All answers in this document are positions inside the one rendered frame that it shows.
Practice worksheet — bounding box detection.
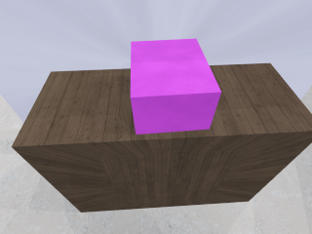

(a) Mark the pedestal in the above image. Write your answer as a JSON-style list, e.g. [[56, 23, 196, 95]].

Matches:
[[12, 62, 312, 213]]

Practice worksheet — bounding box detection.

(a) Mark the carton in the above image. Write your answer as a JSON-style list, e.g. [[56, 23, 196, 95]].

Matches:
[[130, 38, 221, 135]]

